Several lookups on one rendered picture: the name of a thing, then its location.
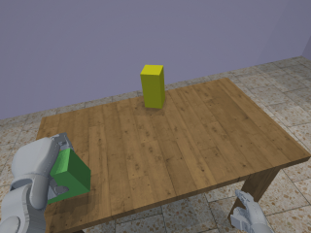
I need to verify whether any table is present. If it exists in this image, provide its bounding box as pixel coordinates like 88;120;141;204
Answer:
35;78;311;233

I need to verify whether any robot left forearm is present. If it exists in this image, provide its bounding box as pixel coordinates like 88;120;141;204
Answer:
0;174;50;233

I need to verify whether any sponge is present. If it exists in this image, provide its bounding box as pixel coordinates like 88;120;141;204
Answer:
48;148;91;205

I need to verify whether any right robot hand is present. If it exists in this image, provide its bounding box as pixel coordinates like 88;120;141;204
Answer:
230;189;268;233

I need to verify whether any robot right forearm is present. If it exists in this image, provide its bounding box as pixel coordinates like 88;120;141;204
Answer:
250;223;274;233

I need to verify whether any left robot hand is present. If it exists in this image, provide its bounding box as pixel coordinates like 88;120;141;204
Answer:
11;132;75;200

